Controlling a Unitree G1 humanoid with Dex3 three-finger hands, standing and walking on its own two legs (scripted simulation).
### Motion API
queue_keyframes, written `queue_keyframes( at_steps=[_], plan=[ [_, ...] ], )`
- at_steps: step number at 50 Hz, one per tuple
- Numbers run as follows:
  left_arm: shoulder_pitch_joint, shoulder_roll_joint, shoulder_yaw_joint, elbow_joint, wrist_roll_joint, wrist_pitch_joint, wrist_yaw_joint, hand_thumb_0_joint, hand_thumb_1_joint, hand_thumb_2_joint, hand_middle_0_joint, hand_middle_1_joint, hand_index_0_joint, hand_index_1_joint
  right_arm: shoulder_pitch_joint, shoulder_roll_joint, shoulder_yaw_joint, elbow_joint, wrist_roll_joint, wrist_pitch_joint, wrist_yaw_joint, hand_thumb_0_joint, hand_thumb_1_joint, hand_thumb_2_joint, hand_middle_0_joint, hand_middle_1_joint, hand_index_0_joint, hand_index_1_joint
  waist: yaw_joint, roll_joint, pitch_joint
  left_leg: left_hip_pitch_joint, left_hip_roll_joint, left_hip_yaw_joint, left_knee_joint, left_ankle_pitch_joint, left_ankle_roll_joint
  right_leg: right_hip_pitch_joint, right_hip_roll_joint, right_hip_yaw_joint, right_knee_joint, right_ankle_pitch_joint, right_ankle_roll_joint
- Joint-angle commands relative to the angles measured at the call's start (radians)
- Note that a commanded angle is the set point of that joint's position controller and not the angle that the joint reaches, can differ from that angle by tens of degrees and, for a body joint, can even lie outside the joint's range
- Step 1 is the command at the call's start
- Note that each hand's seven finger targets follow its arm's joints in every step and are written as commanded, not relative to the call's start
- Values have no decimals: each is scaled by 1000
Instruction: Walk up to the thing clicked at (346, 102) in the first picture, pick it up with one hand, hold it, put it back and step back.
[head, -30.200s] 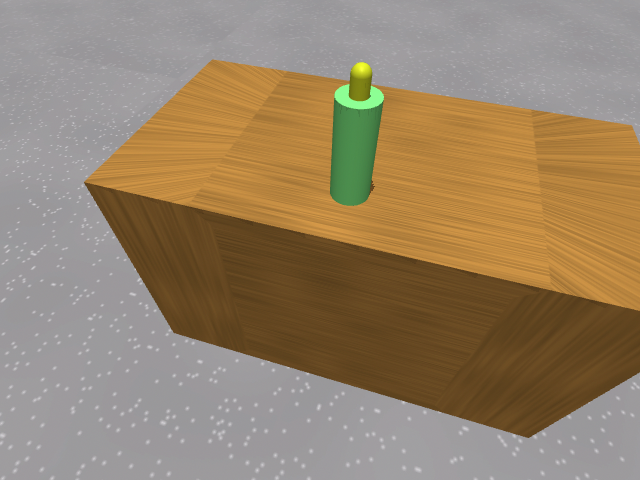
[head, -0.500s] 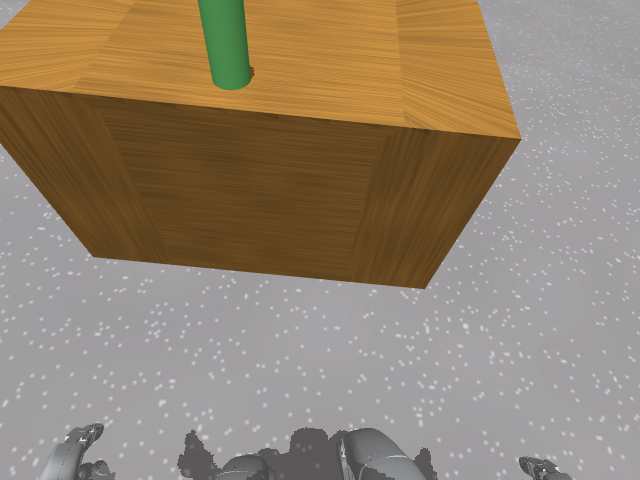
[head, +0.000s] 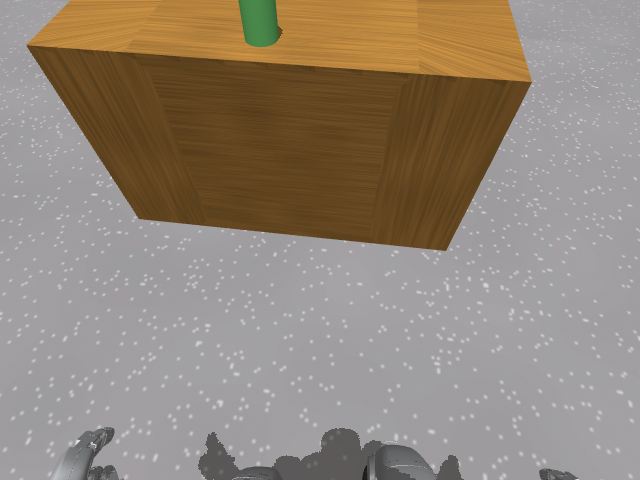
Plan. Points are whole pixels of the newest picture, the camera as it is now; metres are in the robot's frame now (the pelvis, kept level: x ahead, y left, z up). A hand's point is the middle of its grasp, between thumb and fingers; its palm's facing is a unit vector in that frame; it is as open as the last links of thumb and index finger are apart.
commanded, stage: step back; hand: left
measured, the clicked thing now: out of the picture +1.06 +0.15 +0.09
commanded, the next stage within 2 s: stand in 1.00 s
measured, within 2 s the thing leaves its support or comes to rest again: neither
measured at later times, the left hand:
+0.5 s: hand out of the picture +0.03 +0.26 -0.14, palm faces -0.03 -0.94 -0.34, open 7.4 cm
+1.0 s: hand out of the picture +0.09 +0.27 -0.13, palm faces -0.04 -0.93 -0.35, open 7.4 cm
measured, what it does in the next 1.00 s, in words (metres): steps on the spot: right foot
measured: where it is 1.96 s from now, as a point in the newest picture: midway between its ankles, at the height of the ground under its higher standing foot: outside the picture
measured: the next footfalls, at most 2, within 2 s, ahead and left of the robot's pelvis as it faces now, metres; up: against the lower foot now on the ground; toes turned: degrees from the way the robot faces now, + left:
right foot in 0.24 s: -0.01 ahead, -0.13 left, +0.00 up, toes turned -1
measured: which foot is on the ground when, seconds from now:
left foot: down 0.00-1.00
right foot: down 0.00-0.02, up 0.04-0.22, down 0.24-1.00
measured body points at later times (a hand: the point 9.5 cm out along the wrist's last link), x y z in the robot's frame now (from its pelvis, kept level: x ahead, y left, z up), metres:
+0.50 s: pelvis -0.04 +0.01 +0.02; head -0.04 +0.01 +0.47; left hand +0.03 +0.31 -0.11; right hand +0.03 -0.30 -0.10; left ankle -0.02 +0.12 -0.72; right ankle -0.05 -0.13 -0.71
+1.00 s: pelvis -0.02 +0.01 +0.03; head -0.01 +0.02 +0.47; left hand +0.09 +0.31 -0.10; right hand +0.08 -0.29 -0.10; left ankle -0.02 +0.12 -0.71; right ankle -0.05 -0.13 -0.71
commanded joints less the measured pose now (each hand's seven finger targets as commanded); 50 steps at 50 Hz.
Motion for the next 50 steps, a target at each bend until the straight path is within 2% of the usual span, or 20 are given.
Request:
queue_keyframes(
  at_steps=[1, 2, 4, 5, 9, 11, 12, 13, 14, 15, 18, 20, 21, 22, 25, 27, 32, 42, 49, 50],
  plan=[
    [6, 168, 32, -63, -27, -2, 10, 0, 900, 900, -200, -300, -200, -300, -19, -329, -87, -63, -25, -44, 2, 0, -900, -900, 200, 300, 200, 300, -10, 222, -198, 52, 392, -502, -403, -1, 224, -114, 76, 22, 167, -286, -26],
    [-75, 221, 54, -51, -10, -4, 15, 0, 900, 900, -200, -300, -200, -300, -31, -341, -95, -64, -25, -50, 6, 0, -900, -900, 200, 300, 200, 300, -48, 172, -136, -136, 434, -564, -437, -56, 286, -20, 55, 140, 303, -316, -24],
    [1, 194, 50, -2, -31, -3, -1, 0, 900, 900, -200, -300, -200, -300, -107, -241, -56, -60, -28, -66, -5, 0, -900, -900, 200, 300, 200, 300, 24, 67, -119, -85, 279, -300, -334, 134, 198, -11, 81, 185, 327, -192, -35],
    [35, 190, 48, 16, -34, -6, -8, 0, 900, 900, -200, -300, -200, -300, -115, -230, -54, -59, -25, -71, -8, 0, -900, -900, 200, 300, 200, 300, 35, 110, -127, -92, 260, -244, -320, 122, 177, 19, 76, 153, 279, -158, -36],
    [39, 170, 46, 39, -19, -35, -28, 0, 900, 900, -200, -300, -200, -300, -89, -227, -62, -46, -32, -61, 8, 0, -900, -900, 200, 300, 200, 300, -6, 177, -139, -49, 218, -197, -311, -54, 153, 158, 79, 24, -110, -164, -17],
    [78, 159, 48, 74, -11, -56, -14, 0, 900, 900, -200, -300, -200, -300, -71, -200, -52, -32, -18, -50, 11, 0, -900, -900, 200, 300, 200, 300, 24, 136, -151, -48, 196, -143, -178, 130, 114, 299, 89, 36, -406, -9, -44],
    [106, 200, 60, 87, -1, -71, -4, 0, 900, 900, -200, -300, -200, -300, -48, -146, -35, -35, -10, -52, 10, 0, -900, -900, 200, 300, 200, 300, 30, 39, -191, -127, 149, -112, -56, 166, 70, 419, 14, 191, -420, 33, -60],
    [82, 257, 66, 81, 5, -80, 2, 0, 900, 900, -200, -300, -200, -300, -89, -111, -26, -50, -4, -56, 15, 0, -900, -900, 200, 300, 200, 300, 35, -100, -163, -282, 34, -43, 24, 25, 12, 415, -137, 436, -437, -42, -136],
    [21, 305, 70, 64, 2, -81, -3, 0, 900, 900, -200, -300, -200, -300, -80, -143, -34, -32, -4, -55, 6, 0, -900, -900, 200, 300, 200, 300, 26, -115, -140, -139, 47, -45, 89, -139, 0, 180, -273, 522, -439, -124, -234],
    [-39, 272, 60, 49, -5, -82, -8, 0, 900, 900, -200, -300, -200, -300, -38, -160, -42, -7, -4, -59, 9, 0, -900, -900, 200, 300, 200, 300, -15, -73, -120, -70, 72, -45, 73, -100, -1, 123, -256, 465, -414, -134, -239],
    [-66, 209, 33, 62, -13, -78, -13, 0, 900, 900, -200, -300, -200, -300, -2, -152, -47, 38, -4, -76, 13, 0, -900, -900, 200, 300, 200, 300, -42, -71, -143, 97, 68, -56, -204, 107, 31, 57, -115, 246, -333, -35, -113],
    [-28, 165, 14, 90, -23, -69, -26, 0, 900, 900, -200, -300, -200, -300, -69, -186, -43, 22, -14, -86, 15, 0, -900, -900, 200, 300, 200, 300, -5, 9, -131, 56, 178, -247, -327, -78, 90, 41, 7, 143, -275, -103, -56],
    [-20, 173, 17, 103, -23, -67, -28, 0, 900, 900, -200, -300, -200, -300, -83, -199, -42, 24, -14, -85, 19, 0, -900, -900, 200, 300, 200, 300, 6, 9, -118, -8, 201, -274, -363, -200, 107, 85, 24, 128, -269, -156, -56],
    [-22, 170, 18, 114, -20, -69, -28, 0, 900, 900, -200, -300, -200, -300, -92, -202, -40, 31, -14, -85, 19, 0, -900, -900, 200, 300, 200, 300, 9, 21, -106, -44, 215, -279, -388, -194, 109, 140, 33, 111, -258, -123, -56],
    [8, 175, 18, 151, -26, -80, -23, 0, 900, 900, -200, -300, -200, -300, -138, -177, -32, 47, -11, -89, 18, 0, -900, -900, 200, 300, 200, 300, 29, 70, -107, -73, 155, -180, -349, -17, 58, 243, 8, 133, -333, 0, -72],
    [-2, 198, 21, 163, -25, -86, -20, 0, 900, 900, -200, -300, -200, -300, -125, -163, -28, 62, -9, -90, 18, 0, -900, -900, 200, 300, 200, 300, 16, 36, -124, -44, 111, -123, -290, 69, 37, 253, -29, 176, -367, 57, -82],
    [-37, 198, 16, 170, -28, -88, -10, 0, 900, 900, -200, -300, -200, -300, -113, -149, -26, 88, 0, -93, 15, 0, -900, -900, 200, 300, 200, 300, 6, -1, -209, 52, 116, -79, -231, 367, 43, 305, -52, 150, -345, 272, -70],
    [-77, 184, 7, 179, -28, -72, -5, 0, 900, 900, -200, -300, -200, -300, -137, -151, -31, 109, -2, -84, 8, 0, -900, -900, 200, 300, 200, 300, 8, 13, -228, 89, 130, -79, -248, 480, 52, 328, -37, 104, -312, 306, -56],
    [-93, 185, 4, 190, -25, -69, -5, 0, 900, 900, -200, -300, -200, -300, -168, -146, -30, 114, -2, -80, 10, 0, -900, -900, 200, 300, 200, 300, 10, 20, -208, 81, 133, -88, -287, 406, 47, 334, -35, 101, -342, 259, -50],
    [-98, 149, -11, 211, -40, -65, -6, 0, 900, 900, -200, -300, -200, -300, -165, -154, -18, 116, 11, -83, 8, 0, -900, -900, 200, 300, 200, 300, -8, 27, -199, 112, 153, -118, -326, 530, 45, 317, -42, 119, -357, 333, -30]
  ],
)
